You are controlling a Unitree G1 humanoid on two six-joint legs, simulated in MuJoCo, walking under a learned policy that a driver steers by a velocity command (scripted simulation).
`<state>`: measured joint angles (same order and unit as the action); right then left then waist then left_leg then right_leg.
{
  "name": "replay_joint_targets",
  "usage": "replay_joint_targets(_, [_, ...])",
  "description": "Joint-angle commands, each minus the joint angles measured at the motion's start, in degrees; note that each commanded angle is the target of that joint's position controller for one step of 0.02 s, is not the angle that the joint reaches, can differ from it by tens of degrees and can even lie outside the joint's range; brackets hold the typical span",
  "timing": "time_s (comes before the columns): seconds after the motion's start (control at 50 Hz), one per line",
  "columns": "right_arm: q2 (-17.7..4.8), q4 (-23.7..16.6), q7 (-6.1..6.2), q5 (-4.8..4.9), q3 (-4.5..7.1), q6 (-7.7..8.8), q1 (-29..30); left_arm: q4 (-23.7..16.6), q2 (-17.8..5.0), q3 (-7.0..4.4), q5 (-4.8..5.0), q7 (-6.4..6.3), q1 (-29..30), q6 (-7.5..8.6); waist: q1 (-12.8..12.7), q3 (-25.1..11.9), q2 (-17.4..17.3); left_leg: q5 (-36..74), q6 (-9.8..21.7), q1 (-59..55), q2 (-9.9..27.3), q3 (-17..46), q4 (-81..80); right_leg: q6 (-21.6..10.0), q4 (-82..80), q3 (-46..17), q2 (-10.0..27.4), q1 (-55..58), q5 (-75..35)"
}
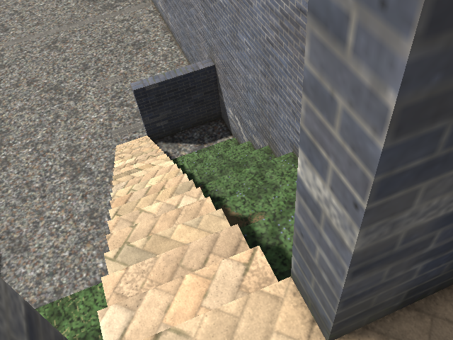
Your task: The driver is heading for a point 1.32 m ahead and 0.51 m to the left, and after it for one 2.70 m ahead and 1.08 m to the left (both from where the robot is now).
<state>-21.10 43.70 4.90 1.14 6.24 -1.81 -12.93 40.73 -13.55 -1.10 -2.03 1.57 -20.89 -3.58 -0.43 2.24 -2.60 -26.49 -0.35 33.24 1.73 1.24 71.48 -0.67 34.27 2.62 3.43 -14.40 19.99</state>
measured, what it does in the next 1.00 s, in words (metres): steps on the spot, turning left: left foot, then right foot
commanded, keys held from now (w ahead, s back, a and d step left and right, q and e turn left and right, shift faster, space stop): w+q+shift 0.78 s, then w+e+shift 0.22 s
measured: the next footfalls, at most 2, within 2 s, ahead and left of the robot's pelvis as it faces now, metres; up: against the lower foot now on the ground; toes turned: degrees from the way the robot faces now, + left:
left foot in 0.44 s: +0.03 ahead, +0.03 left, +0.00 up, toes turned +27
right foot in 0.66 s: +0.17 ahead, -0.18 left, +0.00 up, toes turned +39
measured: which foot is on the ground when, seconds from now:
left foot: up 0.00-0.42, down 0.44-0.66, up 0.68-1.00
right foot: down 0.00-0.46, up 0.48-0.64, down 0.66-1.00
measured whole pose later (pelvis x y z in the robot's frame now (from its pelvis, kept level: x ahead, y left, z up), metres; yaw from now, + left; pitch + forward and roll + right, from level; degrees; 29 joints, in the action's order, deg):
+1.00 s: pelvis -0.02 -0.06 +0.00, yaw +43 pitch +0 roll +3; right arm -17.6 31.0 -1.4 -1.3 3.5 -6.7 -10.9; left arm 46.0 -18.8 -6.1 1.4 -6.3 -21.9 -1.3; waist -2.8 6.3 0.0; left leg -26.4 -5.5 26.5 0.4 5.7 60.3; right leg 7.7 26.0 -1.5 12.4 -14.8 11.2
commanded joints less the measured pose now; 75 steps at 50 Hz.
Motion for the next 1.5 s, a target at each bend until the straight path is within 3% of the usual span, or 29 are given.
replay_joint_targets(0.02, [-4.9, -3.5, -0.26, -0.25, 0.82, 0.69, 1.1, -4.7, -6.0, -1.22, -0.92, -3.26, 4.7, 2.39, -0.1, 0.2, 12.9, 9.5, -0.5, 7.1, -2.7, 1.0, 7.7, -7.3, -20.7, -9.2, 11.3, 3.1, -1.6])
replay_joint_targets(0.1, [-2.7, -5.3, -0.73, -0.9, 0.12, 0.28, -0.7, -3.3, -3.7, -0.29, -1.36, -5.27, 2.4, 2.07, 0.4, 3.1, 8.6, 15.6, -1.0, 7.4, -3.8, 0.4, 2.8, -8.5, -18.5, -0.6, 10.4, 5.3, -22.5])
replay_joint_targets(0.26, [1.7, -13.6, -5.37, -0.63, -1.95, -0.86, 2.8, -2.7, -11.3, -3.7, 0.18, -7.14, 2.8, 1.17, -0.7, -2.3, 6.9, 8.7, 0.0, 4.0, 2.7, -5.7, -16.0, -5.9, -11.7, 2.5, 15.4, 14.9, -50.1])
replay_joint_targets(0.36, [0.4, -15.3, -7.01, 0.78, -0.89, -3.09, 4.4, -4.0, -15.0, -6.51, 2.13, -7.26, 7.1, 1.88, 0.2, -6.9, 3.4, 3.4, 1.3, -3.3, 3.2, -8.7, -23.5, -2.7, -8.0, 5.4, 17.5, 17.5, -66.1])
replay_joint_targets(0.42, [-4.5, -12.0, -6.66, 0.12, 0.86, -5.48, -5.1, -6.2, -16.3, -7.69, 3.51, -5.54, 14.5, 3.43, 5.9, -11.0, 5.2, 5.8, 6.8, -19.7, -0.9, -10.6, -34.9, 3.8, 2.9, 11.7, 13.5, 10.8, -81.2])
replay_joint_targets(0.44, [-6.5, -10.8, -5.62, 0.26, 2.07, -6.39, -9.7, -6.2, -15.6, -7.48, 4.41, -5.08, 16.9, 3.95, 10.4, -12.0, 2.3, 18.0, 10.8, -28.3, -2.7, -9.2, -45.0, 7.0, 14.6, 13.7, 9.0, 5.4, -77.0])
replay_joint_targets(0.46, [-9.9, -10.7, -3.44, 1.4, 3.13, -6.47, -9.7, -8.3, -12.8, -6.62, 3.52, -4.5, 16.2, 4.25, 9.0, -11.2, -16.6, 40.2, 20.4, -37.0, 5.6, 11.4, -45.5, 9.0, 36.2, 9.6, 0.4, -14.5, -24.9])
replay_joint_targets(0.48, [-9.1, -13.9, -3.26, -1.79, 1.86, -6.38, -1.9, -10.5, -9.5, -5.79, 1.76, -4.13, 15.9, 5.27, 4.2, -13.9, -22.8, 37.8, 29.3, -33.8, 11.6, 27.9, -51.4, 9.5, 51.7, -3.5, -7.8, -24.1, 13.7])
replay_joint_targets(0.5, [-6.4, -15.2, -3.59, -0.83, 0.67, -4.81, 1.9, -11.0, -10.6, -6.45, 3.27, -3.93, 15.8, 5.26, 1.8, -8.5, -15.2, 27.7, 25.2, -25.8, 14.3, 26.5, -53.8, 7.0, 50.4, -11.8, -3.9, -23.5, 14.5])
replay_joint_targets(0.54, [-4.8, -18.5, -4.19, 1.78, 0.12, -2.9, 12.6, -9.1, -9.2, -6.07, 1.92, -4.0, 12.7, 4.65, -6.0, 1.2, 2.6, 31.4, 14.7, -14.8, 6.3, 13.5, -51.4, 3.3, 27.4, -5.8, -3.8, -20.0, 8.6])
replay_joint_targets(0.6, [-7.8, -18.0, -4.86, -0.48, 2.17, -1.96, 7.8, -3.1, -5.6, -5.03, 2.01, -4.53, 7.3, 4.72, -2.8, -5.2, 0.8, 33.5, 14.1, -13.7, 1.2, 10.9, -45.4, 5.0, 6.6, -0.4, -8.3, -3.3, -0.9])
replay_joint_targets(0.64, [-6.3, -17.8, -5.91, 0.41, 1.33, -1.21, 6.7, -0.9, -7.3, -5.73, 3.28, -4.99, 1.9, 4.73, -3.7, -8.5, -2.2, 24.7, 12.4, -13.0, -0.6, 14.5, -41.4, 5.0, -6.8, -1.6, -8.2, 5.7, -13.7])
replay_joint_targets(0.66, [-3.1, -18.2, -6.61, 0.65, 0.29, -0.86, 6.3, 0.4, -10.2, -6.82, 2.64, -5.24, -3.1, 4.87, -5.6, -9.3, 1.3, 12.6, 8.5, -5.3, -4.3, 13.8, -32.6, 2.1, -12.8, -7.9, -1.2, 15.5, -22.6])
replay_joint_targets(0.68, [1.2, -17.8, -7.1, -1.6, -0.36, -0.84, 0.3, -2.1, -18.1, -8.33, 1.41, -5.7, -1.2, 4.86, -0.7, -11.2, 16.4, -12.9, 3.1, 4.9, -11.3, 12.9, -14.9, -5.5, -11.1, -30.0, 20.3, 20.4, -38.9])
replay_joint_targets(0.7, [-3.3, -15.8, -8.03, -0.98, 0.63, -0.9, -4.9, -3.7, -17.7, -7.64, 0.23, -5.13, 5.0, 5.48, 2.3, -12.1, 14.8, -12.8, -0.3, 10.3, -7.9, 17.2, -0.3, -16.2, -13.7, -40.2, 30.9, 13.8, -45.8])
replay_joint_targets(0.74, [-7.6, -14.4, -7.57, -1.04, 2.22, -2.48, -4.2, -3.4, -14.0, -7.05, 1.8, -6.03, 12.1, 5.61, 5.0, -3.4, 9.2, -2.8, -2.2, 12.0, -4.0, 14.3, 11.6, -11.7, -13.5, -26.7, 22.8, 6.5, -30.0])
replay_joint_targets(0.78, [-6.3, -14.9, -7.18, -0.32, 1.46, -4.87, -5.0, -2.8, -10.4, -5.5, 2.83, -7.15, 12.5, 4.37, 6.2, -0.9, 9.8, 4.8, -3.6, 8.7, -3.3, 10.9, 17.3, -8.1, -12.7, -15.3, 16.7, 1.3, -23.6])
replay_joint_targets(0.92, [0.6, -17.6, -5.52, -2.85, -1.62, -4.57, 2.6, 1.7, -18.5, -8.08, 3.0, -8.82, 0.2, 4.0, -0.8, -2.0, 16.6, 0.9, -5.6, 4.3, -3.6, 7.8, -0.2, -8.2, -15.2, -14.7, 18.0, 10.3, -29.3])
replay_joint_targets(0.98, [2.9, -17.0, -6.49, -2.55, -2.8, -4.0, -0.6, 0.2, -21.2, -8.86, 3.62, -7.94, 5.2, 2.85, 1.0, -2.0, 22.4, -1.8, -5.3, -10.6, -0.5, 1.3, -17.9, -3.9, -16.5, -11.8, 14.6, 1.9, -30.3])
replay_joint_targets(1.04, [1.4, -10.8, -7.27, -1.17, -1.46, -3.38, -13.6, -1.3, -18.9, -8.31, 4.94, -7.34, 8.0, 2.02, 5.2, -2.9, 22.2, 10.4, -2.4, -28.3, -1.6, -1.8, -38.6, -1.4, -15.2, -12.0, 12.8, -4.6, -29.9])
replay_joint_targets(1.06, [1.6, -8.6, -7.0, -0.64, -1.06, -3.44, -17.0, -0.9, -14.7, -6.97, 5.04, -7.0, 6.7, 2.1, 6.1, -3.0, 17.4, 11.4, -0.5, -33.1, -2.3, -2.5, -47.1, -0.8, -11.0, -11.2, 10.4, -6.5, -23.9])
replay_joint_targets(1.08, [0.1, -8.4, -6.81, -0.41, -0.68, -3.63, -15.9, 0.0, -9.4, -5.25, 4.16, -6.24, 3.5, 1.88, 5.1, -2.0, 2.9, 14.3, 1.9, -36.5, 1.6, 3.0, -52.9, 1.3, 3.1, -6.7, 3.0, -12.7, 1.2])
replay_joint_targets(1.1, [-5.1, -11.3, -6.9, -2.03, -1.0, -3.54, -10.8, 0.1, -2.8, -3.64, -0.25, -5.71, -2.0, 1.68, -1.5, -5.3, -14.4, 52.0, 5.8, -36.1, 12.2, 7.7, -41.0, 2.1, 19.5, -7.4, -5.8, -20.9, 22.1])
replay_joint_targets(1.12, [-10.9, -12.5, -7.43, -5.59, 0.61, -2.04, -10.7, -2.6, -7.2, -4.8, 0.93, -6.93, 0.1, 1.89, 1.1, -10.6, -26.4, 47.8, 16.2, -21.5, 19.4, 16.0, -53.0, 3.3, 35.2, -5.6, -8.2, -20.3, 24.7])
replay_joint_targets(1.16, [-3.3, -12.2, -6.25, -4.53, -1.15, -0.67, -0.3, -1.9, -14.5, -6.89, 3.85, -7.3, 2.7, 1.26, -2.0, -0.3, -17.3, 24.3, 11.4, -14.1, 12.4, 7.4, -56.6, 2.9, 46.2, -5.9, -5.4, -23.5, 14.8])
replay_joint_targets(1.24, [2.9, -13.6, -3.21, -3.62, -3.49, 0.6, 4.6, 0.1, -12.7, -6.77, 2.31, -7.32, 1.0, -0.17, -3.5, 0.2, -6.7, 29.0, 10.2, -19.2, 10.7, -1.7, -52.7, 6.1, 46.2, -3.4, -4.7, -21.2, 1.4])
replay_joint_targets(1.34, [-0.4, -10.1, 0.66, -3.15, -2.32, -0.28, -2.1, -8.8, -6.5, -4.08, 2.73, -3.09, 11.0, 1.88, 1.2, -3.2, -3.5, 38.4, 14.0, -34.2, 18.0, 2.1, -50.2, 4.6, 24.9, -2.4, -0.8, -22.2, 3.1])
replay_joint_targets(1.48, [-6.3, -9.0, -2.57, -3.16, 0.44, 0.94, 0.7, -13.1, -7.3, -4.82, 3.58, 2.19, 15.3, -1.23, 2.6, -6.3, 0.9, 53.2, 14.8, -37.5, 21.8, -1.0, -49.3, 2.7, 17.3, 0.8, 1.2, -19.1, 8.8])
replay_joint_targets(1.5, [-6.9, -8.5, -3.24, -1.79, 1.19, 1.57, 0.2, -14.0, -6.9, -4.91, 4.56, 2.36, 17.7, -2.3, 3.5, -6.7, 0.8, 53.5, 15.1, -38.6, 22.5, -1.6, -48.5, 2.7, 17.2, 1.0, 1.8, -20.1, 7.7])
